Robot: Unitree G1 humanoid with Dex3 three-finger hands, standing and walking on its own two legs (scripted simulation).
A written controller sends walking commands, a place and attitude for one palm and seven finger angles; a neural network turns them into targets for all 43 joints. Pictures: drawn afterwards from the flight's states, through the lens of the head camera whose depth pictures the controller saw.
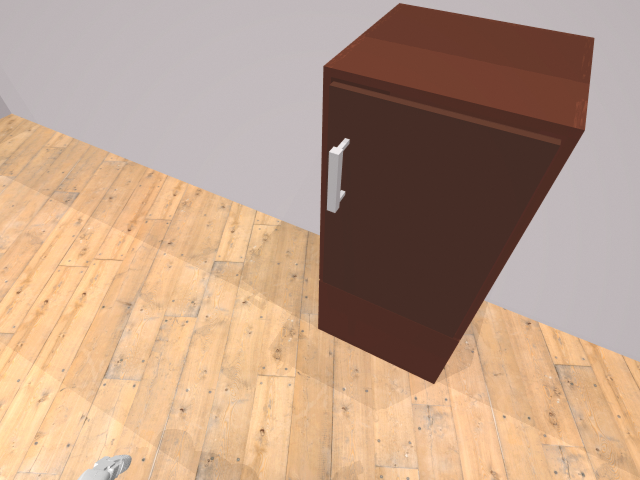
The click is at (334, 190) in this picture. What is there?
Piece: cupboard door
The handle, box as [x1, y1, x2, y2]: [327, 138, 349, 212]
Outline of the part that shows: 346,138 337,147 333,147 329,151 327,209 335,212 338,208 339,201 344,195 344,191 340,189 342,151 349,142 349,139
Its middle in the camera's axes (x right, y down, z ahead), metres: +0.03 -0.13 +0.78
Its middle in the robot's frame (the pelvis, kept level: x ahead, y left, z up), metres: +0.67 +0.00 -0.02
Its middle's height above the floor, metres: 0.75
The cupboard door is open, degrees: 0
